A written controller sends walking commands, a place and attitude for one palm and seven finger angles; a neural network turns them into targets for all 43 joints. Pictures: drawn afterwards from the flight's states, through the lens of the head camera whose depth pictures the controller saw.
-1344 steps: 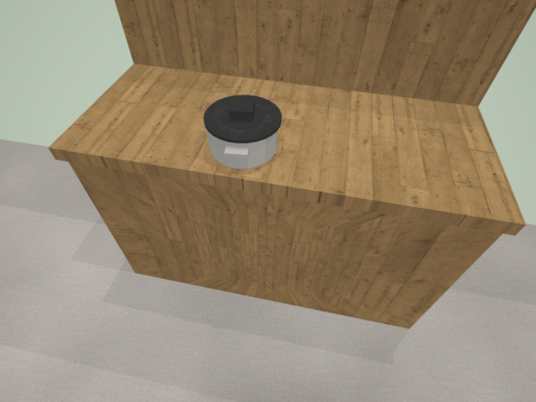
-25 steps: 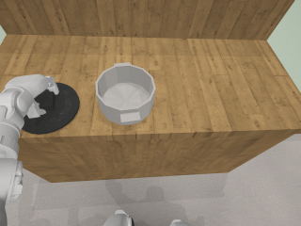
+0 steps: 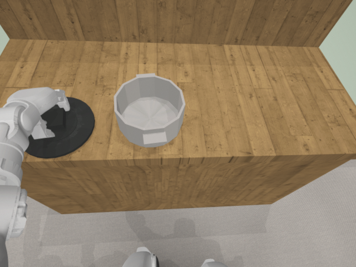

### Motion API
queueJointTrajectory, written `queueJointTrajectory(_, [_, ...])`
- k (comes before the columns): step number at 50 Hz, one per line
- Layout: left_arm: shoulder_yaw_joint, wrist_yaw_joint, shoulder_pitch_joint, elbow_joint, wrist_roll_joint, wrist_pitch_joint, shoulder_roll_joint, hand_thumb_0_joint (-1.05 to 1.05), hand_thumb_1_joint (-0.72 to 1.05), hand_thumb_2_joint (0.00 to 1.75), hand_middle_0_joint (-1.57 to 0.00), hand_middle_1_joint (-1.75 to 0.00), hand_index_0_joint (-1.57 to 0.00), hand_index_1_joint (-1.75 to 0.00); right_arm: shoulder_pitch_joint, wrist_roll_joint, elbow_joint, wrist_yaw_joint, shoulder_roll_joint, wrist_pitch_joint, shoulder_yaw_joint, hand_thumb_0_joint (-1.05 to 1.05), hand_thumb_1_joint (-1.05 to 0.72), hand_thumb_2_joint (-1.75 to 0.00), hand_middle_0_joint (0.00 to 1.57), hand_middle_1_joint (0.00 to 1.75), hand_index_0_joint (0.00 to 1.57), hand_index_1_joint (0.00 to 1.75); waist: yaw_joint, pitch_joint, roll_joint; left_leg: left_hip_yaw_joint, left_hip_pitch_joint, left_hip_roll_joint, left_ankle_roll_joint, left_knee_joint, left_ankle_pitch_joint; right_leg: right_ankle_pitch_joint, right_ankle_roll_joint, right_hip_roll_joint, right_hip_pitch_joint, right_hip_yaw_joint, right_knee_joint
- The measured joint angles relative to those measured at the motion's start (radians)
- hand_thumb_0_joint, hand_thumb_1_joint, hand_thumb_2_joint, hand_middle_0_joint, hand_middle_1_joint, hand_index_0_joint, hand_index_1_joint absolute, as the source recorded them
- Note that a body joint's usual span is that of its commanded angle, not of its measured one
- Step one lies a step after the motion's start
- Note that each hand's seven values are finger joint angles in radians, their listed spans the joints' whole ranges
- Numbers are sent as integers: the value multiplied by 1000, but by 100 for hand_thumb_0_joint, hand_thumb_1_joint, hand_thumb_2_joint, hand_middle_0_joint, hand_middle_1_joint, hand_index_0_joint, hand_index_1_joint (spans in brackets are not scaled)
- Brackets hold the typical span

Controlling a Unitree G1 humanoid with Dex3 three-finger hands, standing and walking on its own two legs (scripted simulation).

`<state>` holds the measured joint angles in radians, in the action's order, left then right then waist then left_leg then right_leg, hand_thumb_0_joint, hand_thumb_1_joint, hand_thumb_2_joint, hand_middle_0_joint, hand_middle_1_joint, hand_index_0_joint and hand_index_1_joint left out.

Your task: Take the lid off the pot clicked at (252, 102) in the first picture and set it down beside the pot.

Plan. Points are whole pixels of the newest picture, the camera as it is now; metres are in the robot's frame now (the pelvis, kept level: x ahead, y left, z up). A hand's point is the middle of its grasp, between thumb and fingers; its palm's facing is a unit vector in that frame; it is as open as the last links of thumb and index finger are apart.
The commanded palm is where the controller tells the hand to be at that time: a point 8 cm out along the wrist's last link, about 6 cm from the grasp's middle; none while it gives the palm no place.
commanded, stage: open the fingers wide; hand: left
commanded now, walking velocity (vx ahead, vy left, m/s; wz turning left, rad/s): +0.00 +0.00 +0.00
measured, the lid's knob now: (53, 119) +0.46 +0.30 +0.00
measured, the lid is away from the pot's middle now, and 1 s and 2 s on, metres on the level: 0.24 0.24 0.24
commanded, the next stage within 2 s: raise the empty hand in 0.34 s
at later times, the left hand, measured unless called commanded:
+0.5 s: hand (43, 124) +0.43 +0.30 +0.03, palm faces -0.45 -0.10 -0.89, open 11.0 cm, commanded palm +0.46 +0.30 +0.09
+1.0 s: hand (32, 106) +0.44 +0.30 +0.08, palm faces -0.40 -0.11 -0.91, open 11.0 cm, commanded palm +0.45 +0.30 +0.14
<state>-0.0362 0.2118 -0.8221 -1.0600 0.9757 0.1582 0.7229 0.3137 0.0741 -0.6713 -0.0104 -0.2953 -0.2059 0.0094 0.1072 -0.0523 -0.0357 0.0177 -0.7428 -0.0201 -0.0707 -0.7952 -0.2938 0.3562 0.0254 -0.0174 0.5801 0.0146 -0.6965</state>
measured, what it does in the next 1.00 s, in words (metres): stands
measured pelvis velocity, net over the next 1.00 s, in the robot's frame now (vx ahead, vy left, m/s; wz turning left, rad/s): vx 0.00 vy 0.00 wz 0.01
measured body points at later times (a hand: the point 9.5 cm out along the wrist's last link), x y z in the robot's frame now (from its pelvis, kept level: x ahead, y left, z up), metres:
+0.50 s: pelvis +0.00 +0.00 +0.00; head +0.09 +0.02 +0.44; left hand +0.45 +0.31 +0.08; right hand +0.04 -0.29 -0.11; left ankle +0.05 +0.07 -0.71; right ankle -0.01 -0.16 -0.71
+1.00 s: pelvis +0.00 +0.00 +0.01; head +0.07 +0.01 +0.46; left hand +0.46 +0.31 +0.13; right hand +0.06 -0.28 -0.10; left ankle +0.05 +0.07 -0.71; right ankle -0.01 -0.16 -0.71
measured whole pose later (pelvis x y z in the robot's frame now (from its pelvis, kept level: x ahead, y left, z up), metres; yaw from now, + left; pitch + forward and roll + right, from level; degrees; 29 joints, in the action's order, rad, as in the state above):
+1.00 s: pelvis +0.00 +0.00 +0.01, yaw +0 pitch +10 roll -4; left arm -0.03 0.28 -0.83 -1.00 0.95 0.13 0.74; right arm 0.29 0.09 -0.66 -0.02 -0.30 -0.19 0.00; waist 0.10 -0.04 -0.04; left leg 0.02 -0.62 -0.01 -0.07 -0.70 -0.27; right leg 0.33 0.03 -0.01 0.46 0.01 -0.60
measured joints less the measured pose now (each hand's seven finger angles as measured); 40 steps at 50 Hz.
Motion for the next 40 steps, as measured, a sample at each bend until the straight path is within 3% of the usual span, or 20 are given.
queueJointTrajectory(9, [22,13,14,2,0,14,17,0,1,73,-42,-85,-40,-83,3,-1,5,-3,-1,1,-1,1,-91,-90,20,30,20,30,8,-1,0,-2,-3,-5,4,-5,-5,2,1,-5,2,0,-2])
queueJointTrajectory(29, [38,17,51,68,-5,23,12,0,-1,66,-36,-85,-37,-85,-12,0,4,-7,-1,-3,4,1,-91,-90,20,30,20,30,-3,7,0,-5,20,-4,5,7,-2,-3,-1,-6,-23,2,14])
queueJointTrajectory(40, [-10,46,15,61,-26,-24,1,0,-1,65,-36,-85,-37,-86,-17,12,5,-3,-4,0,1,1,-91,-90,20,30,20,30,-14,10,-8,-2,76,5,2,47,12,-15,0,2,-78,-1,53])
